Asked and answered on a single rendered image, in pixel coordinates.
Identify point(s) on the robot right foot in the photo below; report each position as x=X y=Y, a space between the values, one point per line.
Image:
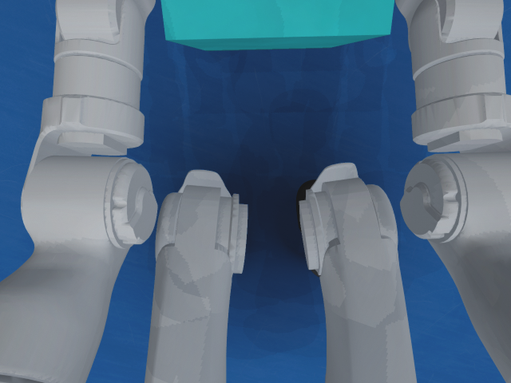
x=301 y=195

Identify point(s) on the robot right shin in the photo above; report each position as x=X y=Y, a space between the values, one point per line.
x=382 y=206

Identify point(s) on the carton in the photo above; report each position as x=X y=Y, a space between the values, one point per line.
x=218 y=25

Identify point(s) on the robot right upper arm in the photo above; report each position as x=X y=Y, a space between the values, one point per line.
x=461 y=203

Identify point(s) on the robot left upper arm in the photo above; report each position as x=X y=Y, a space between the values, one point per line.
x=83 y=213

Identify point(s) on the right robot forearm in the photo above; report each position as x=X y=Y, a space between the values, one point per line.
x=457 y=55

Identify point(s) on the left robot forearm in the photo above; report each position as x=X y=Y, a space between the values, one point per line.
x=99 y=58

